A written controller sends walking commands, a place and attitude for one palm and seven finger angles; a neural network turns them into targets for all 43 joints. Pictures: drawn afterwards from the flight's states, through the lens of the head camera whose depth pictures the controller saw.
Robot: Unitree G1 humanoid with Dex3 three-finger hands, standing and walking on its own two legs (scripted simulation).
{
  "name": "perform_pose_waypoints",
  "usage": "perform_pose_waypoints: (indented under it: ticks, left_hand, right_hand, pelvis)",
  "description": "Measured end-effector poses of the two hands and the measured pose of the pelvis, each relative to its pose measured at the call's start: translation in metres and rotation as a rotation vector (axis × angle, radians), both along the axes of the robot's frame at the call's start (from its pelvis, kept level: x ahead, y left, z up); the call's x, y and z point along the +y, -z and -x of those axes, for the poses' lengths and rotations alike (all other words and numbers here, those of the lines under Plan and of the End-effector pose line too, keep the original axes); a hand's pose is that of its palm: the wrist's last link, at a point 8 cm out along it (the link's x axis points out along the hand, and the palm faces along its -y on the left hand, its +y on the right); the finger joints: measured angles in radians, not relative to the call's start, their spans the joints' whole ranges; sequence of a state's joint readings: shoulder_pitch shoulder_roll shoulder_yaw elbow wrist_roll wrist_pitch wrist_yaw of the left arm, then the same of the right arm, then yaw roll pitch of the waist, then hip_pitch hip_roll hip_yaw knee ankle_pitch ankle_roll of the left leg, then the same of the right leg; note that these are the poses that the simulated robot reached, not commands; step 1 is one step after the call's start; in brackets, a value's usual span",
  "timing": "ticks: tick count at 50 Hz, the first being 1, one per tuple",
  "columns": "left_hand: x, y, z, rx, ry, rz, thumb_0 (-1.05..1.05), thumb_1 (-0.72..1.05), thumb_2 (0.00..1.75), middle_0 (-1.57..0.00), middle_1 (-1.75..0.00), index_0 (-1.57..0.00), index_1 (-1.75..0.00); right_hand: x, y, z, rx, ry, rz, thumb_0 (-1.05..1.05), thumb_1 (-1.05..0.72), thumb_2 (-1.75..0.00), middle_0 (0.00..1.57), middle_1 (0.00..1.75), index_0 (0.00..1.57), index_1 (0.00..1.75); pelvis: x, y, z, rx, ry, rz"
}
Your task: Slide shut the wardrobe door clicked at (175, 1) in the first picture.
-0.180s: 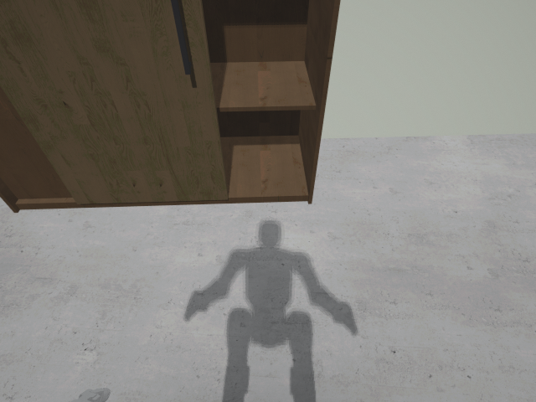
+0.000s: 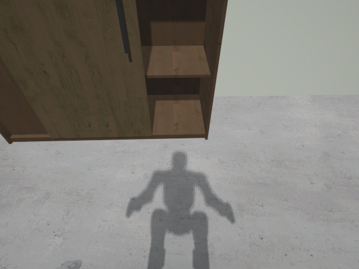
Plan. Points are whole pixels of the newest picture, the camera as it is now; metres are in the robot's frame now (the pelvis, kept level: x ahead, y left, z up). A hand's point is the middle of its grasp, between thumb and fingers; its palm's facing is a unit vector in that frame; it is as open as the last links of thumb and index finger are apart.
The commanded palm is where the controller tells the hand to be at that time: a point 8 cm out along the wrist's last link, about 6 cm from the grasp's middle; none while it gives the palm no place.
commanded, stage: stand and wait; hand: left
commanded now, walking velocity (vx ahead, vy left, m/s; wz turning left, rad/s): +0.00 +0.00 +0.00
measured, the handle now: (121, 17) +1.12 +0.34 +0.13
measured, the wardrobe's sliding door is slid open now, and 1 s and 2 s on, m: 0.41 0.41 0.41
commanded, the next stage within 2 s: look at it before walking up in 0.64 s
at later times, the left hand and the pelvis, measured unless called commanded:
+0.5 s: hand out of the picture +0.05 +0.25 -0.15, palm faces -0.01 -0.94 -0.34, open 7.4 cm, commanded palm none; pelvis -0.01 +0.00 +0.00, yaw +0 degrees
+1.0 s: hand out of the picture +0.07 +0.26 -0.15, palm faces -0.02 -0.94 -0.33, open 7.4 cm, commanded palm none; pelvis -0.01 +0.01 +0.01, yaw +0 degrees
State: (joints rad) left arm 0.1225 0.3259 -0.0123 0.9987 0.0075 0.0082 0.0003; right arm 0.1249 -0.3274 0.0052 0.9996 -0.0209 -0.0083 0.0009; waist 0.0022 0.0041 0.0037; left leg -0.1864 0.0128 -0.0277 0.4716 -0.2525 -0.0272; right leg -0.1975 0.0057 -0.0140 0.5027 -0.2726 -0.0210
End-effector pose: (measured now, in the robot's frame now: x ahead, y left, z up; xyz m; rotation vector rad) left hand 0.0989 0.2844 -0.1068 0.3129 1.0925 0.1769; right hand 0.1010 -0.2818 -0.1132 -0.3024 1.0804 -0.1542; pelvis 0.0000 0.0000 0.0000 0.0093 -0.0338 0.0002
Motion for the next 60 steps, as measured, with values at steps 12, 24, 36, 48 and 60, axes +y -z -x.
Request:
perform_pose_waypoints:
  ticks: [12,24,36,48,60]
  left_hand:
    - [0.000,0.007,0.032,0.079,-0.030,0.009,0.01,0.90,0.89,-0.21,-0.30,-0.20,-0.30]
    - [0.010,0.008,0.051,0.135,-0.047,-0.008,0.01,0.90,0.89,-0.21,-0.30,-0.20,-0.30]
    - [0.013,0.007,0.041,0.109,-0.031,-0.001,0.01,0.90,0.89,-0.21,-0.30,-0.20,-0.30]
    - [0.015,0.007,0.036,0.111,-0.028,0.002,0.01,0.90,0.89,-0.21,-0.30,-0.20,-0.30]
    - [0.017,0.005,0.036,0.114,-0.036,-0.005,0.01,0.90,0.89,-0.21,-0.30,-0.20,-0.30]
  right_hand:
    - [-0.006,0.002,0.028,0.077,0.024,0.010,0.01,-0.90,-0.90,0.20,0.30,0.20,0.30]
    - [-0.011,0.004,0.055,0.149,0.053,0.021,0.01,-0.90,-0.90,0.20,0.30,0.20,0.30]
    - [-0.004,0.002,0.051,0.132,0.052,0.016,0.01,-0.90,-0.90,0.20,0.30,0.20,0.30]
    - [0.001,0.001,0.042,0.126,0.045,0.014,0.01,-0.90,-0.90,0.20,0.30,0.20,0.30]
    - [0.000,-0.001,0.032,0.114,0.040,0.015,0.01,-0.90,-0.90,0.20,0.30,0.20,0.30]
  pelvis:
    - [-0.002,-0.003,0.007,-0.002,0.001,0.003]
    - [0.000,-0.004,0.010,-0.003,0.004,0.006]
    - [0.005,-0.006,0.012,-0.002,0.007,0.006]
    - [0.009,-0.006,0.008,0.004,0.006,0.006]
    - [0.009,-0.007,0.004,-0.001,0.004,0.006]
